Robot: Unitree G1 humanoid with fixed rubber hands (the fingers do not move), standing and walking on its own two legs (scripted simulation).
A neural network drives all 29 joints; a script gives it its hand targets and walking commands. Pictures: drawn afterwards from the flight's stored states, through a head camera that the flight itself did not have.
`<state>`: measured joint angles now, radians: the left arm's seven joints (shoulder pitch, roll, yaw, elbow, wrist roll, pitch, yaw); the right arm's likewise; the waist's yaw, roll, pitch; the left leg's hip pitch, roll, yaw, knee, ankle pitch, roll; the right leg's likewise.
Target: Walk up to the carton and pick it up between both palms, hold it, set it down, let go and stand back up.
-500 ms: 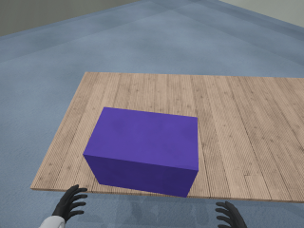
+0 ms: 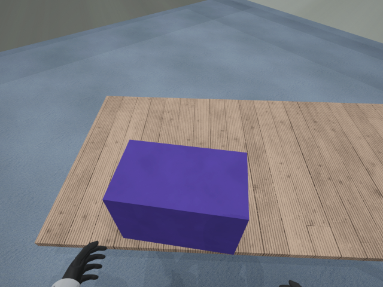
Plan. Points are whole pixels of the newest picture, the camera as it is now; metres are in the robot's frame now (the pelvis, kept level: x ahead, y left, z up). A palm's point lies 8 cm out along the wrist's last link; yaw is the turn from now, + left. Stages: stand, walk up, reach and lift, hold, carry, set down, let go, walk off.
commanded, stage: stand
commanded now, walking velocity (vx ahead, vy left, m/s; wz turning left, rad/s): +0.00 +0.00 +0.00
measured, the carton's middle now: (181, 197) +0.34 +0.04 -0.03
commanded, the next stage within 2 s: none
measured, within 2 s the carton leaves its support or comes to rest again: neither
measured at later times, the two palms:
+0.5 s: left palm out of the picture +0.12 +0.28 -0.10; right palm out of the picture +0.07 -0.23 -0.12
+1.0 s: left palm out of the picture +0.09 +0.28 -0.11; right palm out of the picture +0.04 -0.24 -0.13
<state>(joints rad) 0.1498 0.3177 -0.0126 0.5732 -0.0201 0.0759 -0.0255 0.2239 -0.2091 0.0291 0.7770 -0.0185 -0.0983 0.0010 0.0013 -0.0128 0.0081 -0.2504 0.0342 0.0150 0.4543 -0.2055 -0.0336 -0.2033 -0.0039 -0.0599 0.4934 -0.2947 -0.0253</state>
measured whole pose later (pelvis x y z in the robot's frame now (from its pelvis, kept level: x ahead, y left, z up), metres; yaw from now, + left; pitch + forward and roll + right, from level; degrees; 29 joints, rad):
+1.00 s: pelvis -0.01 +0.01 +0.00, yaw +0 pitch -1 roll +0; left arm 0.19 0.32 -0.01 0.90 0.00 -0.01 -0.02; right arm 0.22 -0.23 0.01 1.06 -0.02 -0.02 0.01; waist 0.00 -0.01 -0.05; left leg -0.25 0.03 0.01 0.49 -0.22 -0.02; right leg -0.19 0.00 -0.06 0.49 -0.28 -0.02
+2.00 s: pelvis -0.03 +0.01 +0.00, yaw +0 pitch -3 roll +0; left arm 0.19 0.32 -0.01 0.96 0.00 -0.02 -0.02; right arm 0.22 -0.23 0.01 1.09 -0.02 -0.02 0.01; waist 0.00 -0.01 -0.03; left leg -0.24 0.03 0.01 0.47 -0.18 -0.02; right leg -0.19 0.00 -0.06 0.49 -0.26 -0.02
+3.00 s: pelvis -0.02 +0.01 +0.00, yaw +0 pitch -3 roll +0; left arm 0.19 0.32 -0.01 0.96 0.00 -0.02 -0.02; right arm 0.22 -0.23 0.01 1.08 -0.02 -0.01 0.01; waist 0.00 -0.01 0.01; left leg -0.24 0.03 0.01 0.47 -0.18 -0.02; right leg -0.19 0.00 -0.06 0.49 -0.26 -0.02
